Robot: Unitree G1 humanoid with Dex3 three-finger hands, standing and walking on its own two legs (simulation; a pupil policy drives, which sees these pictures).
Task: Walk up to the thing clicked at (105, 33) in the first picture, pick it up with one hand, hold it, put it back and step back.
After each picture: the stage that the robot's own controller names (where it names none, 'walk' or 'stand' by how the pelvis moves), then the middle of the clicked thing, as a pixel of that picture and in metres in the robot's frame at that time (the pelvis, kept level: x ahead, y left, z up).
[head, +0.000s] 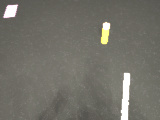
stand; (105, 33) +1.33 -0.21 -0.66
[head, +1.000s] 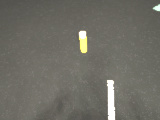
walk; (83, 42) +1.22 +0.13 -0.63
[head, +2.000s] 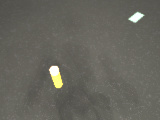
walk; (56, 77) +0.72 +0.30 -0.64
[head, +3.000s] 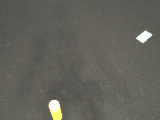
walk; (55, 111) +0.44 +0.20 -0.64
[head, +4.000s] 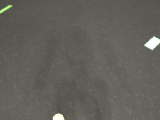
stand; out of the picture +0.37 +0.21 -0.65
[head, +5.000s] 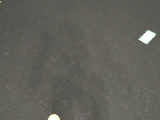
stand; out of the picture +0.34 +0.22 -0.64
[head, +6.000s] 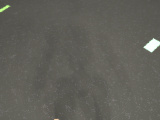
stand; out of the picture +0.33 +0.22 -0.66
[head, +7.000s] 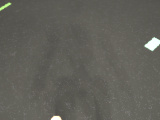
stand; out of the picture +0.34 +0.22 -0.65
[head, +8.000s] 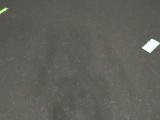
stand; out of the picture +0.31 +0.24 -0.66
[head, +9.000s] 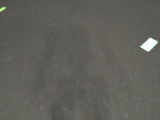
stand; out of the picture +0.31 +0.24 -0.66
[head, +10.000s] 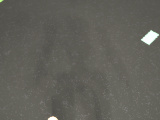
go down; out of the picture +0.31 +0.24 -0.65
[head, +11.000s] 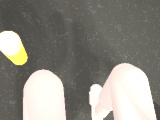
go down; (15, 51) +0.42 +0.23 -0.24
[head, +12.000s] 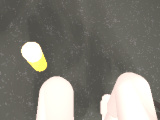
close in; (36, 58) +0.42 +0.21 -0.28
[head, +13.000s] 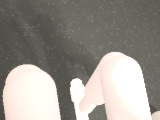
close in; out of the picture +0.42 +0.25 -0.17
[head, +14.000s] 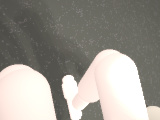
close; out of the picture +0.41 +0.26 -0.17
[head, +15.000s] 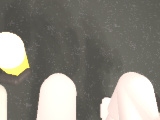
lift; (14, 61) +0.33 +0.25 -0.03
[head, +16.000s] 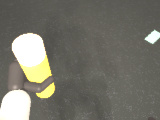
hold; (38, 71) +0.32 +0.16 +0.09
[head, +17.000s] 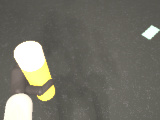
hold; (38, 75) +0.33 +0.17 +0.04
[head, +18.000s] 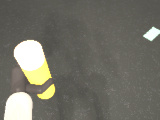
hold; (38, 74) +0.33 +0.17 +0.05
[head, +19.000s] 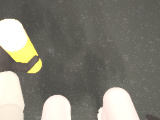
crouch; (23, 51) +0.41 +0.19 -0.03
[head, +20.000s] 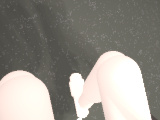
lower; out of the picture +0.45 +0.25 -0.16
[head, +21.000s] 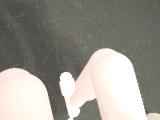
lower; out of the picture +0.44 +0.26 -0.18
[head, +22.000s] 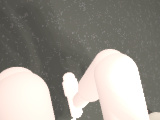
lower; out of the picture +0.43 +0.27 -0.17
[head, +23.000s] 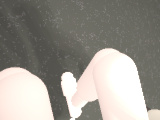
lower; out of the picture +0.43 +0.27 -0.17
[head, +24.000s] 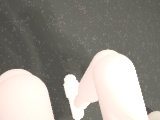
loosen; out of the picture +0.43 +0.25 -0.17
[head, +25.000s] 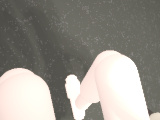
withdraw; out of the picture +0.42 +0.23 -0.18
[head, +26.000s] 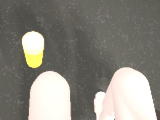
walk; (33, 52) +0.42 +0.19 -0.23
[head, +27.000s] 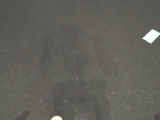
stand; out of the picture +0.33 +0.18 -0.58
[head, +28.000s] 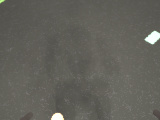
stand; out of the picture +0.35 +0.19 -0.60
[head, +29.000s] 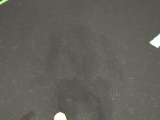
stand; out of the picture +0.34 +0.18 -0.61
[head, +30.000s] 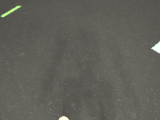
walk; out of the picture +0.35 +0.19 -0.65
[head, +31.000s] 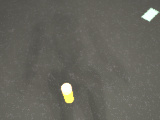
walk; (67, 94) +0.48 +0.16 -0.64
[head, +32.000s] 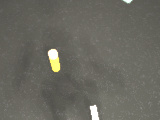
walk; (54, 61) +0.75 +0.24 -0.63
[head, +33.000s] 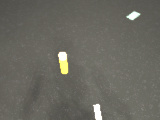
stand; (63, 63) +0.93 +0.23 -0.65
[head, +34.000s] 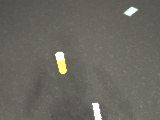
stand; (61, 63) +0.92 +0.24 -0.66
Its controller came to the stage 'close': yes
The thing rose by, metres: 0.70
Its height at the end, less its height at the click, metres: +0.00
